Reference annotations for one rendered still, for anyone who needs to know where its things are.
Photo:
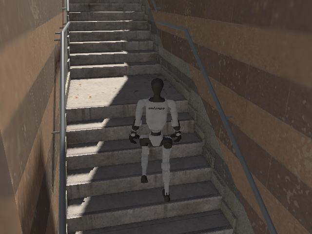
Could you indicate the stairs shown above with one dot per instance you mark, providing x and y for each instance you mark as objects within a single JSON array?
[
  {"x": 109, "y": 38},
  {"x": 105, "y": 193}
]

